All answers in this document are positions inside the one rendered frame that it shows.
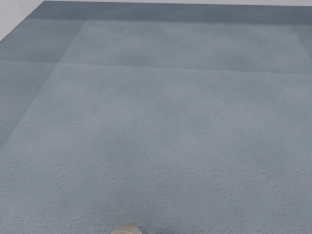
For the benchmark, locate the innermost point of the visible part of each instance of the left robot thigh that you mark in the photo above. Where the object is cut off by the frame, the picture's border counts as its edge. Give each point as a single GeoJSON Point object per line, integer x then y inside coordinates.
{"type": "Point", "coordinates": [126, 228]}

